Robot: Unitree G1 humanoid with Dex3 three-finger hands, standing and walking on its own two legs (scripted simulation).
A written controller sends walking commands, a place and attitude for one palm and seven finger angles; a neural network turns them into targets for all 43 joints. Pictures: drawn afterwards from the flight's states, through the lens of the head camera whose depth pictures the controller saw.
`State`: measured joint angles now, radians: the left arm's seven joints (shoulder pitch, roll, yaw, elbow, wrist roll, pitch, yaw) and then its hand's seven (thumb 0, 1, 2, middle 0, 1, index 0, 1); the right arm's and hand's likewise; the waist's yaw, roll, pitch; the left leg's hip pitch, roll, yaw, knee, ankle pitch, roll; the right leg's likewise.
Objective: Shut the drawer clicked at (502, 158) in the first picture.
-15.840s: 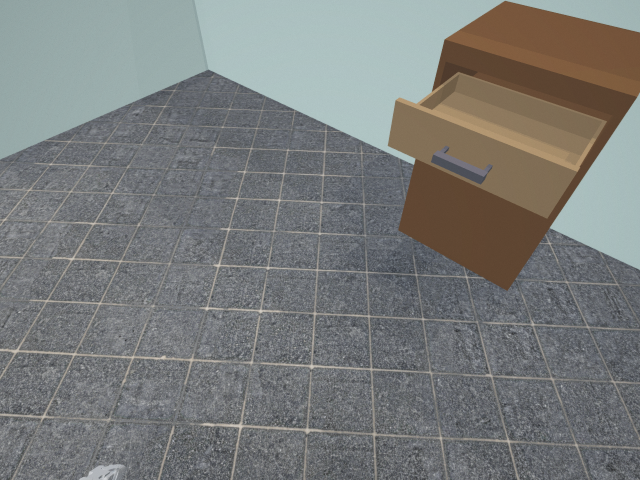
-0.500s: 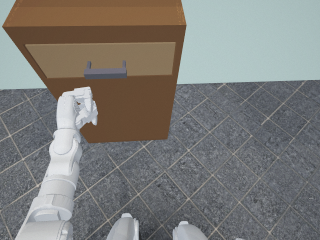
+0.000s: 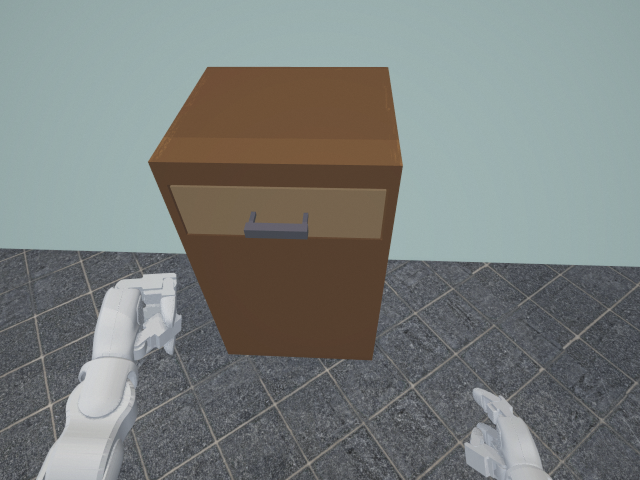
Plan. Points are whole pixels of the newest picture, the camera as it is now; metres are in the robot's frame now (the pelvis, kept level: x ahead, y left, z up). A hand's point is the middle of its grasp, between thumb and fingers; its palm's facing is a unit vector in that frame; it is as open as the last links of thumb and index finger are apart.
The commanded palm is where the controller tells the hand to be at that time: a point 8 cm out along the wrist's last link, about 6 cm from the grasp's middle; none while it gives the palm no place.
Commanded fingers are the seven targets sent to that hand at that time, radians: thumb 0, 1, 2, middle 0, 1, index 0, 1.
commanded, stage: draw the hand back to the body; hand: left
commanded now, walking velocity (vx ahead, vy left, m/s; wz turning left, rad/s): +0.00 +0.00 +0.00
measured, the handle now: (277, 223) +0.62 +0.14 -0.09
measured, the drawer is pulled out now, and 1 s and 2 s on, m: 0.00 0.00 0.00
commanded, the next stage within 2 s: step back with the hand held close in 0.56 s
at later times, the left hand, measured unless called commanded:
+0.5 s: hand (49, 364) +0.17 +0.24 +0.18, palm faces +0.39 -0.82 -0.41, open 3.3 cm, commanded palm +0.13 +0.28 +0.18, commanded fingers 0.00 0.90 0.90 -1.40 -1.60 -1.40 -1.60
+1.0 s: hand (62, 372) +0.18 +0.24 +0.16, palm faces +0.27 -0.83 -0.49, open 3.3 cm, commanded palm +0.12 +0.29 +0.18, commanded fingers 0.00 0.90 0.90 -1.40 -1.60 -1.40 -1.60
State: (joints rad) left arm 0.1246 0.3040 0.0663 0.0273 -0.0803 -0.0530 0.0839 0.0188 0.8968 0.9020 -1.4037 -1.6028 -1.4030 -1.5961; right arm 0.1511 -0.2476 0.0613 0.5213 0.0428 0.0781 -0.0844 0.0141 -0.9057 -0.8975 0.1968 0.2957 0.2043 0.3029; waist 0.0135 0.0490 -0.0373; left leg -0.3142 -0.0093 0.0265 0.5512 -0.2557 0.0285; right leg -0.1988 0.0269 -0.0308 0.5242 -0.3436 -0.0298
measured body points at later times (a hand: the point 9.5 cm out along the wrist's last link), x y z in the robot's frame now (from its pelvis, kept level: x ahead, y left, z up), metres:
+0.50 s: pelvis +0.00 +0.00 +0.01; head -0.02 -0.03 +0.46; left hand +0.15 +0.28 +0.20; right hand +0.20 -0.21 -0.07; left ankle +0.02 +0.10 -0.73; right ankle -0.04 -0.10 -0.73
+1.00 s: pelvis -0.01 +0.01 +0.01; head +0.01 +0.00 +0.46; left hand +0.16 +0.28 +0.18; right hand +0.17 -0.23 -0.08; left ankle +0.02 +0.10 -0.73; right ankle -0.04 -0.10 -0.73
